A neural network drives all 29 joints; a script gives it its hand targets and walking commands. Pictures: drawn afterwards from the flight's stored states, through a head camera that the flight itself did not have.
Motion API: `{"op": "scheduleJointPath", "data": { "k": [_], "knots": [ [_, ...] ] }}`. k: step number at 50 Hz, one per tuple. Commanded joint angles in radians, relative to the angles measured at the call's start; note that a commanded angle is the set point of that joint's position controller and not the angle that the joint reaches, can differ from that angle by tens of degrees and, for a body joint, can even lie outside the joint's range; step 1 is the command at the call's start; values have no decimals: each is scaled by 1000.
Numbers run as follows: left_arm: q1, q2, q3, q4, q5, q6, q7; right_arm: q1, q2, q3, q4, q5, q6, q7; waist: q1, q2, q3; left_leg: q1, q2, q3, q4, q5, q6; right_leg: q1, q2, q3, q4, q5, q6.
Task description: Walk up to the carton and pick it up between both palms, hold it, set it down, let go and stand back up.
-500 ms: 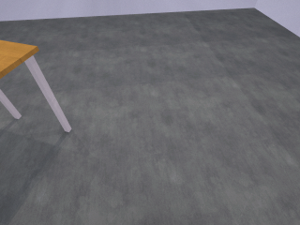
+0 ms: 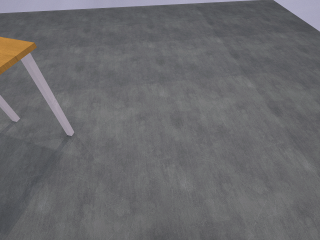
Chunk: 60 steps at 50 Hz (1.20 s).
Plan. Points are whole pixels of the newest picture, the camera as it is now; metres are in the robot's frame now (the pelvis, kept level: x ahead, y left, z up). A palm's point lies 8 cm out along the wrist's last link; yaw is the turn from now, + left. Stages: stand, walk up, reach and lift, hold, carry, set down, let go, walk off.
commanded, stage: stand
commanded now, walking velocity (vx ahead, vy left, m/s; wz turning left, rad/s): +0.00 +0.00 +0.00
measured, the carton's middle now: out of the picture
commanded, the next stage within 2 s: walk up in 1.90 s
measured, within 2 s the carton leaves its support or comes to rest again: neither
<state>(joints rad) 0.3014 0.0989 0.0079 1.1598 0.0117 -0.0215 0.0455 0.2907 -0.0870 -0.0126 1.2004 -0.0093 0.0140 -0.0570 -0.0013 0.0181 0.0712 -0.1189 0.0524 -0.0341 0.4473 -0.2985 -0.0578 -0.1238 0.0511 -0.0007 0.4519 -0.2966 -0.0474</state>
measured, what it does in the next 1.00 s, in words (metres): stands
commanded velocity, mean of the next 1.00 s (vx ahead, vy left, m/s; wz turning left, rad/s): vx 0.00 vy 0.00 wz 0.00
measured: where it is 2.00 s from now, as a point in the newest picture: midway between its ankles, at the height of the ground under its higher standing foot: outside the picture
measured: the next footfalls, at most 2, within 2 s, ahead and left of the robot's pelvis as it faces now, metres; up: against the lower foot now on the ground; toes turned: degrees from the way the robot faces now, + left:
none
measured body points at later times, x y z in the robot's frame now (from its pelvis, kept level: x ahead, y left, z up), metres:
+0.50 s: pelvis +0.00 +0.00 +0.00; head +0.02 -0.01 +0.45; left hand -0.02 +0.20 -0.16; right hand -0.03 -0.20 -0.17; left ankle -0.03 +0.16 -0.74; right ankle -0.03 -0.09 -0.74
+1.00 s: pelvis +0.00 +0.00 +0.00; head +0.01 -0.01 +0.45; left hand -0.02 +0.20 -0.16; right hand -0.04 -0.20 -0.17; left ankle -0.03 +0.16 -0.74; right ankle -0.03 -0.09 -0.74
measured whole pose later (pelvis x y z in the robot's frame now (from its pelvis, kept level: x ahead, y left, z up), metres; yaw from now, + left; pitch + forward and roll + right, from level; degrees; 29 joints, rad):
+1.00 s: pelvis +0.00 +0.00 +0.00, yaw +1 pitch -3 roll +0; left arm 0.30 0.10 0.00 1.15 0.01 -0.02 0.04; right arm 0.30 -0.09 -0.01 1.20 -0.01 0.01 -0.05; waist -0.01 0.02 0.07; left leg -0.10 0.05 -0.04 0.45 -0.29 -0.06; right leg -0.10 0.05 -0.01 0.44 -0.29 -0.05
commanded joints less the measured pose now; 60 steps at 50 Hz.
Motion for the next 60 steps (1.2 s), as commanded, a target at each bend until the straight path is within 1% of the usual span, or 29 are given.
{"op": "scheduleJointPath", "data": {
  "k": [1,2,4,6,11,12,15,17,18,19,21,23,25,29,31,33,37,39,40,41,44,45,46,49,50,54,57,59,60],
  "knots": [
    [100,99,17,-17,-3,-15,5,163,-54,-3,32,-4,-5,-7,-1,38,27,-26,37,-13,-56,309,37,15,-121,103,-77,406,-28],
    [104,86,9,-4,-3,-12,6,144,-78,-8,22,-4,-8,-5,-6,-21,34,-32,34,-24,-40,276,41,3,-132,105,-80,489,-26],
    [104,102,15,-11,-6,-3,4,96,-62,-8,4,-1,-9,3,10,-61,30,-57,30,-23,-51,233,37,10,-125,90,-79,418,-20],
    [141,61,5,11,-5,-3,8,60,-88,-10,-15,-1,-11,1,18,-45,64,-63,28,-10,-34,215,37,-3,-142,114,-80,515,-16],
    [58,98,17,-12,-10,-5,0,108,-56,-6,0,0,-1,-1,-7,-9,62,-32,35,-24,-58,266,30,-21,-110,82,-88,374,-30],
    [113,100,18,-12,-3,-11,0,100,-61,-6,5,-1,2,-4,13,16,41,-26,31,-12,-33,265,33,6,-122,95,-81,479,-11],
    [83,110,14,-4,-2,-7,8,103,-49,-6,2,0,0,0,-18,14,58,-30,32,-13,-53,236,33,-21,-133,95,-86,445,-21],
    [117,114,16,-6,-10,-10,9,80,-74,-16,-11,-2,-4,2,9,-15,28,-14,28,-14,-40,265,38,9,-143,106,-68,582,-17],
    [95,108,11,4,-3,-9,8,103,-96,-19,-6,4,-6,0,-13,-38,40,-13,36,-15,-53,228,37,-4,-136,119,-86,497,-27],
    [116,114,14,1,-2,-15,10,109,-88,-18,5,-3,-8,-5,-3,14,29,-4,42,-13,-47,250,39,9,-140,118,-88,481,-29],
    [107,67,4,8,-2,-5,9,99,-79,-17,-8,3,0,-2,-9,-8,74,-30,35,-6,-44,208,26,-14,-150,131,-102,488,-12],
    [115,97,12,2,-6,-5,7,117,-58,-8,13,-4,5,-4,7,6,30,-22,34,-18,-69,213,35,-3,-126,97,-111,345,-22],
    [86,112,15,1,-1,-1,10,116,-47,-7,7,-6,-7,1,-17,-31,45,-10,39,-21,-70,240,43,-22,-118,87,-94,371,-25],
    [131,77,6,9,-5,-13,3,102,-66,-15,-5,8,-12,1,4,-20,4,-5,25,-7,-38,239,38,36,-151,127,-75,625,-19],
    [127,119,15,3,-7,-14,5,113,-98,-16,-5,6,-13,-3,5,-48,-15,-6,35,-14,-49,271,40,39,-132,105,-91,510,-27],
    [43,123,25,-16,-1,-15,2,114,-64,-11,12,-3,-7,-5,-10,-5,18,-28,35,-15,-65,277,38,46,-117,98,-88,429,-29],
    [113,86,15,-2,-10,-1,5,110,-85,-14,5,-4,-3,2,0,-12,74,-15,36,-13,-59,237,35,-30,-119,91,-112,344,-19],
    [127,82,14,1,-6,-1,9,107,-60,-4,2,-4,-3,3,1,-19,50,-27,29,-6,-56,230,34,-9,-122,93,-105,410,-19],
    [115,92,13,-9,-8,-2,5,109,-81,-5,3,-5,-5,0,11,35,87,-38,33,-18,-68,253,44,-11,-130,100,-101,378,-26],
    [110,88,8,-3,1,-2,6,125,-85,-12,12,-2,-5,-1,-6,-15,73,-30,42,-28,-64,244,46,-9,-134,94,-105,415,-22],
    [113,73,7,-6,-6,-2,-1,142,-43,8,12,-1,-1,0,-7,51,82,-60,35,-18,-70,234,36,-2,-117,91,-105,339,-15],
    [94,72,7,-3,-9,3,1,109,-56,4,-3,-1,-1,8,-5,-31,78,-59,35,-29,-70,208,33,-7,-117,77,-105,321,-16],
    [102,109,12,-14,-8,3,2,76,-92,-5,-21,2,-3,5,3,11,61,-38,21,-21,-58,192,31,-29,-127,103,-131,319,4],
    [94,110,10,-26,-6,-10,1,119,-64,-5,2,-3,-2,5,-7,-26,98,-23,40,-16,-63,217,30,-59,-123,93,-118,347,-13],
    [88,86,10,-23,0,-14,3,112,-62,-1,0,3,1,2,-10,6,80,-35,31,-11,-45,220,26,-21,-135,105,-114,413,-6],
    [122,115,18,-19,-3,-4,-1,111,-94,-10,3,-5,-6,3,5,8,59,-49,25,-20,-58,167,35,-33,-134,115,-142,213,-20],
    [127,92,10,-19,0,-8,2,107,-73,-6,-6,6,-5,3,5,-24,48,-60,26,-30,-59,177,28,-4,-148,121,-144,341,-14],
    [133,24,-9,0,-9,-6,3,120,-50,1,-6,5,-6,7,-9,-53,75,-58,43,-37,-67,188,37,-30,-108,86,-129,307,-16],
    [120,59,-1,-13,0,-8,4,115,-73,-8,-5,0,-6,5,-4,-13,37,-44,29,-25,-56,193,41,-8,-146,120,-133,340,-17]
  ]
}}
